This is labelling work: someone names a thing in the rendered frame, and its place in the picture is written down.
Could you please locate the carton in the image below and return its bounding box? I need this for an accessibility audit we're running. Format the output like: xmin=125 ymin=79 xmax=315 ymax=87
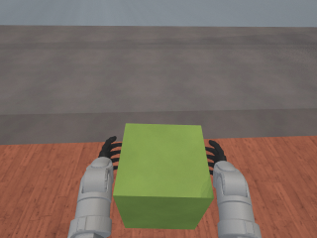
xmin=113 ymin=123 xmax=214 ymax=230

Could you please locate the robot left hand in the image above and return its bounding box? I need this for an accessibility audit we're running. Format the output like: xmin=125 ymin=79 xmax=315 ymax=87
xmin=98 ymin=136 xmax=123 ymax=171

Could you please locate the left robot forearm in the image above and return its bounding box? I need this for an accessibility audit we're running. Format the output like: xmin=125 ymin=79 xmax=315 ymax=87
xmin=67 ymin=157 xmax=114 ymax=238

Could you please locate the right robot forearm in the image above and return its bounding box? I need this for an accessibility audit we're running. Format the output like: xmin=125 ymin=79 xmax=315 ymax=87
xmin=213 ymin=161 xmax=263 ymax=238

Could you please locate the robot right hand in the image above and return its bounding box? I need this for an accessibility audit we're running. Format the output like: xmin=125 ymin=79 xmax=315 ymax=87
xmin=205 ymin=140 xmax=227 ymax=176

